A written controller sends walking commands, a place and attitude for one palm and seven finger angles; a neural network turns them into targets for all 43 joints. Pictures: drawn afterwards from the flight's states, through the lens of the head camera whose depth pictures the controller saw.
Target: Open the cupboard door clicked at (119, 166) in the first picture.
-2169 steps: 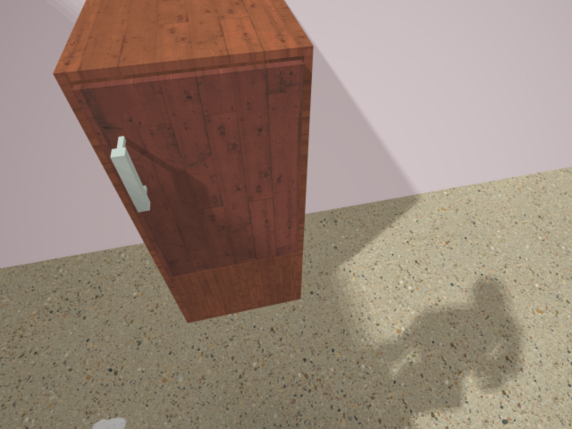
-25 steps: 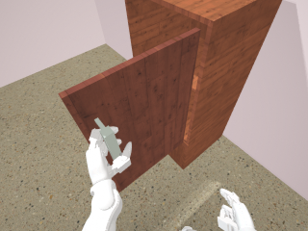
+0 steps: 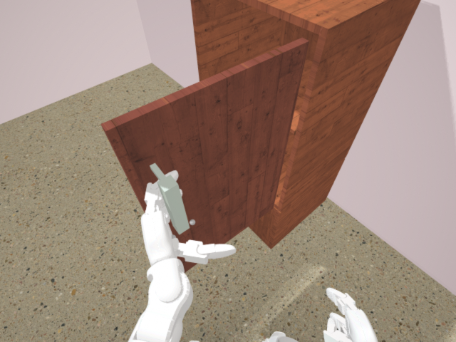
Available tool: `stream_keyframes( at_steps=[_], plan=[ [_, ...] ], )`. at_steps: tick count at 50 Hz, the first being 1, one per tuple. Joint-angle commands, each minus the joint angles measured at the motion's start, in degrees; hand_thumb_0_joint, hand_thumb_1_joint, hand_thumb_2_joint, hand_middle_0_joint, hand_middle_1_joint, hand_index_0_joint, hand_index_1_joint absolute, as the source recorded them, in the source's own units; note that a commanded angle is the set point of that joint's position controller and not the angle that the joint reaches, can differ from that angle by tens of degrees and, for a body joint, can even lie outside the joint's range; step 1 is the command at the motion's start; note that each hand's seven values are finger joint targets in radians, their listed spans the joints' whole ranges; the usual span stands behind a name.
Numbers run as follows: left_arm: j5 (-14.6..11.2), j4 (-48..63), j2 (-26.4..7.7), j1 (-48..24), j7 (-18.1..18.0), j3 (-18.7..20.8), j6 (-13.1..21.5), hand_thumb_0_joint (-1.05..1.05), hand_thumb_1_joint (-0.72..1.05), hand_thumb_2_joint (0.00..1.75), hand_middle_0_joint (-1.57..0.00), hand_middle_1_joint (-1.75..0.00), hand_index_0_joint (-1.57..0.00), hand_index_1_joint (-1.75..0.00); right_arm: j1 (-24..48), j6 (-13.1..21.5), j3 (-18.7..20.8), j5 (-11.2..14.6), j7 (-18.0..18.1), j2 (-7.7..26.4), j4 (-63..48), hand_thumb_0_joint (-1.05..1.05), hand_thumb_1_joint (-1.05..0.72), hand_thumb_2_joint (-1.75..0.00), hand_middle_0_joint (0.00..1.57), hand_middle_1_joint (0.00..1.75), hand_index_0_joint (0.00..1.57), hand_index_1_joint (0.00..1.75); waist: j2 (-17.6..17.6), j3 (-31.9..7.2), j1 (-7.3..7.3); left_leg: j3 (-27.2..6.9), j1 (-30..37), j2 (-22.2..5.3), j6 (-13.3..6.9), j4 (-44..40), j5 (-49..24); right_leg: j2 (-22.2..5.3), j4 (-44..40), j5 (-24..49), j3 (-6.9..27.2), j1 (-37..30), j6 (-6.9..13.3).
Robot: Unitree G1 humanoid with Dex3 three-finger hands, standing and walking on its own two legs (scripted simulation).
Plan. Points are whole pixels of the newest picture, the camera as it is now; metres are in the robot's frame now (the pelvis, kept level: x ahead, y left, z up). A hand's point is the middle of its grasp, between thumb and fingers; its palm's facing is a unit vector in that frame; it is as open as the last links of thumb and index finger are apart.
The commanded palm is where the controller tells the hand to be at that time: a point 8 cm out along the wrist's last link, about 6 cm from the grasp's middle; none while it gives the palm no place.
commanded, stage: open thumb and fingers to let go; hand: left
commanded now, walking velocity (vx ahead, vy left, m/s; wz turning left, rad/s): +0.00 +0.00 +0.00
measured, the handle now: (169, 199) +0.35 +0.13 +0.06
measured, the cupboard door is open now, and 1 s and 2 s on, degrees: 87 90 90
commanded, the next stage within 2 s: slide the hand sideways off the handle in 0.04 s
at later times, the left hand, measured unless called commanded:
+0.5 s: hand (191, 244) +0.26 +0.08 +0.06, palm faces -0.11 -0.99 +0.04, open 16.1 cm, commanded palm +0.24 +0.14 +0.06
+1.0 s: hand (162, 267) +0.23 +0.12 +0.05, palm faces -0.04 -1.00 -0.04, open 16.2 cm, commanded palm +0.20 +0.18 +0.06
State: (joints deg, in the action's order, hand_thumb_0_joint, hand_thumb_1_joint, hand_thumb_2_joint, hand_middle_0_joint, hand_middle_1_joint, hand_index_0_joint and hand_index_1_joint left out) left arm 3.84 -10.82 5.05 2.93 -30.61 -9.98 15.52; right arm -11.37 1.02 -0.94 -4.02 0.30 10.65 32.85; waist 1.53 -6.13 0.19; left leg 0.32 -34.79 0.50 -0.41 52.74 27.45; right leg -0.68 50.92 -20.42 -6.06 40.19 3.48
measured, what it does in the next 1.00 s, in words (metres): stands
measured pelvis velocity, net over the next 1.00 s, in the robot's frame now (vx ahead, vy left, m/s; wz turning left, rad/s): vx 0.01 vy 0.01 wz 0.00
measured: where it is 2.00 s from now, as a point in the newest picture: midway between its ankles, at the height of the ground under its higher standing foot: outside the picture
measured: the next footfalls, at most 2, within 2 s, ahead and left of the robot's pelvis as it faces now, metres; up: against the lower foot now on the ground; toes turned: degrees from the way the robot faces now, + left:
none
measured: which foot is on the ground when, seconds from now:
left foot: down 0.00-1.00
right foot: down 0.00-1.00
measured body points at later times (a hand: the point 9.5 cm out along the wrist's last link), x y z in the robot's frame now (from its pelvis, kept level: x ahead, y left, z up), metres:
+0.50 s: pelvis +0.00 +0.02 +0.00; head +0.04 +0.01 +0.45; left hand +0.26 +0.13 +0.06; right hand +0.18 -0.19 -0.09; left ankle -0.01 +0.11 -0.69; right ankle +0.05 -0.08 -0.69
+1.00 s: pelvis +0.01 +0.01 -0.01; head +0.07 +0.00 +0.43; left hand +0.23 +0.17 +0.06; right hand +0.20 -0.21 -0.09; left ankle -0.01 +0.11 -0.69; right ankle +0.05 -0.08 -0.69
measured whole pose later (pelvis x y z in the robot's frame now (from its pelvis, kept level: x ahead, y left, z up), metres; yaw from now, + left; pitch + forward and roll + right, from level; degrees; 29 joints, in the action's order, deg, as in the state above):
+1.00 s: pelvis +0.01 +0.01 -0.01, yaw +0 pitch +12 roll -1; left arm -5.0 11.9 -7.4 26.2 2.4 -5.6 16.4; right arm -14.8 5.8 -2.0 -0.4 1.0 13.1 24.2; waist 2.2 -5.9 1.0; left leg 0.3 -38.4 0.5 -1.0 58.4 31.6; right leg -0.8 56.2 -24.1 -6.0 43.8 2.8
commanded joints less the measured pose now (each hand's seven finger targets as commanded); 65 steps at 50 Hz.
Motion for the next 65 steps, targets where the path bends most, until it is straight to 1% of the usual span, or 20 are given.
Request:
stream_keyframes(
  at_steps=[1, 4, 7, 8, 9, 10, 11, 13, 15, 16, 17, 19, 23, 26, 29, 39, 49, 53, 59, 65],
  plan=[
    [1.4, 11.4, 1.6, -9.9, -2.3, 0.6, 3.0, 0.0, -0.5, 0.3, -0.15, -0.3, -0.15, -0.3, 4.6, 2.8, 2.1, 0.1, 0.4, 5.3, -9.2, 0.0, -0.9, -0.9, 0.2, 0.3, 0.2, 0.3, -6.0, -12.6, 0.33, -1.6, -1.8, 0.5, 0.0, -8.1, -9.4, -0.7, -8.4, 3.6, 4.9, -14.4, -1.4],
    [1.8, 13.3, 4.9, -10.4, -2.6, -2.6, 2.5, 0.0, -0.5, 0.3, -0.15, -0.3, -0.15, -0.3, 4.7, 2.8, 2.0, 0.0, -0.1, 5.1, -9.7, 0.0, -0.9, -0.9, 0.2, 0.3, 0.2, 0.3, -3.7, -13.1, 0.22, -1.7, -0.6, 0.3, 0.2, -8.2, -11.2, -0.3, -6.9, 5.5, 3.7, -13.3, -1.1],
    [2.5, 13.2, 4.3, -12.2, -3.2, -2.5, 2.0, 0.0, -0.5, 0.3, -0.15, -0.3, -0.15, -0.3, 4.7, 2.6, 2.1, 0.0, 0.0, 5.2, -9.4, 0.0, -0.9, -0.9, 0.2, 0.3, 0.2, 0.3, -5.1, -12.4, -0.3, -2.1, -0.6, 0.0, 0.3, -8.0, -10.7, -0.2, -6.7, 4.6, 3.3, -12.0, -1.2],
    [8.3, 13.2, -0.5, -12.2, 8.7, -13.7, 3.9, 0.0, -0.5, 0.3, -0.15, -0.3, -0.15, -0.3, 1.1, 3.0, 1.7, 0.2, -0.1, 7.2, -7.7, 0.0, -0.9, -0.9, 0.2, 0.3, 0.2, 0.3, -6.7, -10.0, -5.02, -1.8, 0.4, 0.0, -0.8, -6.5, -10.4, -0.8, -6.1, 8.3, 5.1, -9.7, -1.3],
    [6.4, 15.9, -5.4, -14.8, 14.8, -8.4, 6.1, 0.0, -0.5, 0.3, -0.15, -0.3, -0.15, -0.3, 0.4, 3.4, 2.1, 0.7, 0.4, 7.0, -9.0, 0.0, -0.9, -0.9, 0.2, 0.3, 0.2, 0.3, -6.5, -12.3, -3.67, -2.2, -0.7, 0.1, -1.0, -6.3, -11.0, -1.1, -5.4, 10.0, 5.1, -11.5, -1.0],
    [5.6, 16.6, -7.5, -14.1, 18.6, -7.5, 7.3, 0.0, -0.5, 0.3, -0.15, -0.3, -0.15, -0.3, 0.8, 3.3, 2.1, 0.8, 0.8, 7.1, -9.5, 0.0, -0.9, -0.9, 0.2, 0.3, 0.2, 0.3, -4.8, -14.2, -2.33, -2.0, -0.7, 0.4, -1.1, -6.5, -10.9, -1.2, -4.9, 10.4, 5.6, -13.5, -0.9],
    [4.8, 18.4, -8.8, -14.9, 21.8, -7.2, 7.9, 0.0, -0.5, 0.3, -0.15, -0.3, -0.15, -0.3, 0.9, 3.5, 2.0, 1.2, 1.2, 7.2, -10.0, 0.0, -0.9, -0.9, 0.2, 0.3, 0.2, 0.3, -2.7, -14.9, -2.52, -2.1, 0.3, 0.3, -1.0, -6.4, -11.6, -1.2, -4.5, 11.2, 5.7, -13.5, -0.7],
    [1.4, 18.9, -6.1, -14.2, 29.3, -10.7, 7.9, 0.0, -0.5, 0.3, -0.15, -0.3, -0.15, -0.3, 0.6, 5.0, 1.6, 2.3, 1.4, 7.2, -10.9, 0.0, -0.9, -0.9, 0.2, 0.3, 0.2, 0.3, -1.1, -13.8, -3.3, -2.7, 1.9, 0.3, -0.8, -6.8, -10.9, -1.0, -4.7, 9.4, 5.0, -11.8, -0.7],
    [-5.5, 19.2, -3.3, -13.9, 33.6, -10.4, 5.8, 0.0, -0.5, 0.3, -0.15, -0.3, -0.15, -0.3, 1.5, 6.2, 0.9, 3.9, 1.8, 7.2, -12.4, 0.0, -0.9, -0.9, 0.2, 0.3, 0.2, 0.3, -1.4, -11.5, -3.22, -3.6, 2.2, 0.2, -0.6, -8.2, -8.0, -0.3, -6.1, 5.2, 3.8, -11.0, -0.9],
    [-8.3, 19.2, -2.3, -13.0, 34.0, -9.2, 4.6, 0.0, -0.5, 0.3, -0.15, -0.3, -0.15, -0.3, 2.3, 6.8, 0.8, 4.5, 2.0, 7.2, -13.0, 0.0, -0.9, -0.9, 0.2, 0.3, 0.2, 0.3, -0.8, -10.5, -2.68, -3.7, 2.3, 0.4, -0.4, -8.9, -7.3, -0.1, -6.8, 3.6, 3.5, -11.1, -0.9],
    [-10.1, 19.2, -2.2, -10.9, 33.6, -7.5, 3.7, 0.0, -0.5, 0.3, -0.15, -0.3, -0.15, -0.3, 2.2, 7.5, 0.8, 4.8, 2.1, 7.3, -13.1, 0.0, -0.9, -0.9, 0.2, 0.3, 0.2, 0.3, -3.7, -9.9, -2.45, -4.1, 1.9, 0.3, -0.3, -9.3, -6.8, 0.0, -6.9, 2.6, 2.8, -11.0, -1.2],
    [-11.2, 19.6, -3.3, -5.3, 31.4, -4.2, 2.3, 0.0, -0.5, 0.3, -0.15, -0.3, -0.15, -0.3, 2.2, 8.0, 0.9, 4.8, 1.9, 7.5, -13.9, 0.0, -0.9, -0.9, 0.2, 0.3, 0.2, 0.3, -6.2, -10.4, -0.73, -4.2, 1.3, 0.3, 0.0, -9.8, -7.5, 0.1, -6.5, 2.7, 2.1, -11.7, -1.4],
    [-6.9, 23.2, -7.7, 0.9, 25.9, -0.1, 2.4, 0.0, -0.5, 0.3, -0.15, -0.3, -0.15, -0.3, 1.1, 7.6, 1.1, 3.7, 0.5, 7.3, -14.9, 0.0, -0.9, -0.9, 0.2, 0.3, 0.2, 0.3, -5.0, -11.7, 1.21, -3.0, 0.5, 0.5, 0.4, -9.0, -11.1, -0.4, -4.4, 5.8, 2.5, -12.3, -1.1],
    [-4.2, 24.5, -9.1, 3.9, 24.4, 0.4, 2.9, 0.0, -0.5, 0.3, -0.15, -0.3, -0.15, -0.3, 0.6, 6.8, 1.3, 3.3, -0.2, 7.4, -15.6, 0.0, -0.9, -0.9, 0.2, 0.3, 0.2, 0.3, -4.6, -10.7, 1.28, -2.6, -0.9, 0.3, 0.4, -8.1, -11.4, -0.3, -3.7, 6.1, 3.0, -11.7, -0.8],
    [-3.7, 27.2, -8.9, 5.2, 24.6, -0.5, 3.4, 0.0, -0.5, 0.3, -0.15, -0.3, -0.15, -0.3, 0.8, 6.3, 1.1, 3.1, -0.4, 7.2, -16.7, 0.0, -0.9, -0.9, 0.2, 0.3, 0.2, 0.3, -2.5, -9.4, 0.87, -2.3, -1.6, 0.3, 0.4, -7.8, -9.4, -0.2, -3.5, 4.5, 3.2, -10.6, -0.8],
    [-8.1, 33.2, -12.4, 16.7, 29.0, 4.5, 3.8, 0.0, -0.5, 0.3, -0.15, -0.3, -0.15, -0.3, -0.3, 6.8, 1.2, 3.6, 0.9, 7.4, -17.7, 0.0, -0.9, -0.9, 0.2, 0.3, 0.2, 0.3, -3.2, -10.1, 0.6, -1.9, -3.5, 0.6, -0.1, -5.7, -10.6, 0.2, -3.5, 7.9, 4.1, -12.9, -1.2],
    [-10.0, 36.1, -15.7, 21.8, 33.4, 7.7, 5.4, 0.0, -0.5, 0.3, -0.15, -0.3, -0.15, -0.3, -1.3, 8.4, 1.8, 4.0, 1.6, 8.1, -18.0, 0.0, -0.9, -0.9, 0.2, 0.3, 0.2, 0.3, -3.0, -10.7, -0.13, -1.8, -6.3, 1.0, -0.3, -2.5, -10.4, 0.0, -2.4, 8.0, 5.4, -11.8, -1.7],
    [-12.0, 36.7, -18.3, 27.1, 35.1, 12.3, 5.5, 0.0, -0.5, 0.3, -0.15, -0.3, -0.15, -0.3, -1.8, 8.4, 2.2, 4.3, 1.9, 8.1, -18.0, 0.0, -0.9, -0.9, 0.2, 0.3, 0.2, 0.3, -3.2, -12.6, 1.01, -1.4, -7.3, 1.2, -0.2, -1.7, -12.1, -0.2, -2.4, 10.7, 6.4, -14.6, -1.8],
    [-15.1, 36.1, -20.1, 30.9, 38.2, 16.7, 5.9, 0.0, -0.5, 0.3, -0.15, -0.3, -0.15, -0.3, -0.9, 8.3, 2.5, 4.9, 2.4, 7.9, -17.7, 0.0, -0.9, -0.9, 0.2, 0.3, 0.2, 0.3, -4.5, -11.1, 0.95, -1.2, -9.9, 1.3, 0.0, 0.1, -10.9, -0.8, -3.4, 10.6, 8.8, -15.7, -2.5],
    [-17.2, 37.1, -21.4, 30.0, 41.8, 17.5, 7.8, 0.0, -0.5, 0.3, -0.15, -0.3, -0.15, -0.3, -0.8, 9.2, 2.7, 5.2, 2.8, 8.5, -17.5, 0.0, -0.9, -0.9, 0.2, 0.3, 0.2, 0.3, -3.0, -10.0, -0.33, -1.6, -10.8, 1.2, -0.1, 1.5, -9.4, -0.8, -3.7, 6.5, 9.2, -12.8, -2.6]
  ],
)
